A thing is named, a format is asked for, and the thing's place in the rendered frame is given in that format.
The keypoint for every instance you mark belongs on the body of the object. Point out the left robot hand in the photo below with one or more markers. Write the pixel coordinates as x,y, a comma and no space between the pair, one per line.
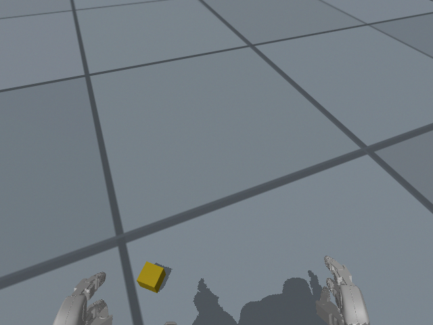
74,311

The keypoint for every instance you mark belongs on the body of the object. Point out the right robot hand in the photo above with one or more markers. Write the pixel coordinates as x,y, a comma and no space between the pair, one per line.
351,308

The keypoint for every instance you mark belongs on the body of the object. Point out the cube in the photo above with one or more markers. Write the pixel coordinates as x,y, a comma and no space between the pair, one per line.
151,277

